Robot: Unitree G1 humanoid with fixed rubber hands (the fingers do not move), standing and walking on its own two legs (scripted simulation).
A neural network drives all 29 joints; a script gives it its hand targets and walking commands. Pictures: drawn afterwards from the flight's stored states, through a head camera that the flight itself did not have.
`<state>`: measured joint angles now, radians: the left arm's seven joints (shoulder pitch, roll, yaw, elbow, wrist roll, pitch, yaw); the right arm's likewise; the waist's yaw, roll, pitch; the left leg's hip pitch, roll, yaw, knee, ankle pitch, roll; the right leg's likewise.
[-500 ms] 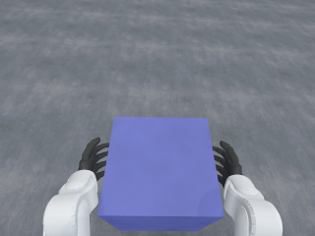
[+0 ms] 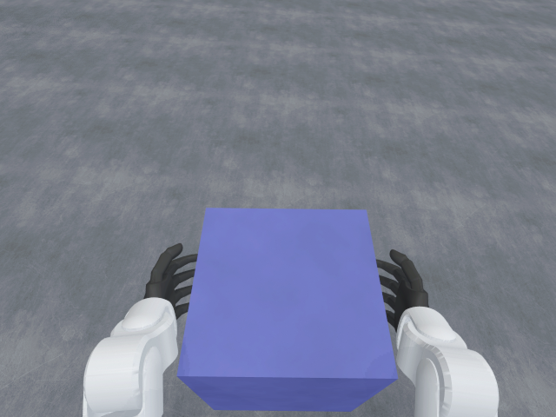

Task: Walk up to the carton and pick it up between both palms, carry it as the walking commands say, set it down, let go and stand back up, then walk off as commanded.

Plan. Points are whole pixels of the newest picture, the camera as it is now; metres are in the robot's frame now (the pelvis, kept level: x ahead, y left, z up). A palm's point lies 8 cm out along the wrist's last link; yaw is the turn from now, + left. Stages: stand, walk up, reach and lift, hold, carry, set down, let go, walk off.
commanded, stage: carry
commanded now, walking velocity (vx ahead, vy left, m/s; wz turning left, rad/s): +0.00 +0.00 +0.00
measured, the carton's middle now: (284, 317) +0.27 +0.00 +0.01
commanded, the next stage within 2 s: none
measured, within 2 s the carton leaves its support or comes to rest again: neither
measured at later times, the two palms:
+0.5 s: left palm (163, 240) +0.36 +0.18 +0.06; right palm (366, 257) +0.34 -0.11 +0.07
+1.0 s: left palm (169, 197) +0.45 +0.20 +0.06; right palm (349, 208) +0.44 -0.10 +0.07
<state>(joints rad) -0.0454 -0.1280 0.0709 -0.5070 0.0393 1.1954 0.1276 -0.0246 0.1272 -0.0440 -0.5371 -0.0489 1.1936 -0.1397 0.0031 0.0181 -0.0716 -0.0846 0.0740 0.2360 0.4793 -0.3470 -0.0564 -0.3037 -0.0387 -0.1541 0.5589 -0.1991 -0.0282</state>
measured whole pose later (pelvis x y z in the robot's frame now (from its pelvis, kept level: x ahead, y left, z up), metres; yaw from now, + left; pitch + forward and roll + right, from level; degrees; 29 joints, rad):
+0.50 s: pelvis +0.11 +0.04 -0.02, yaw -3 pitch +5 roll -2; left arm -0.02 -0.13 0.08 -0.52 0.02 1.17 0.14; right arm 0.01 0.13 -0.03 -0.52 -0.05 1.14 -0.13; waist 0.01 0.03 -0.07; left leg -0.25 0.05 0.13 0.66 -0.45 0.03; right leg -0.26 -0.04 -0.11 0.62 -0.36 0.01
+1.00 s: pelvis +0.21 +0.05 -0.02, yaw -3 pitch +4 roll +0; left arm 0.02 -0.13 0.07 -0.54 0.03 1.18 0.14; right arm 0.03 0.13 -0.02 -0.54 -0.04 1.16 -0.14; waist 0.01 -0.02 -0.05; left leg -0.27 0.01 0.11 0.60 -0.38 0.03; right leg -0.29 -0.04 -0.13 0.63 -0.38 -0.01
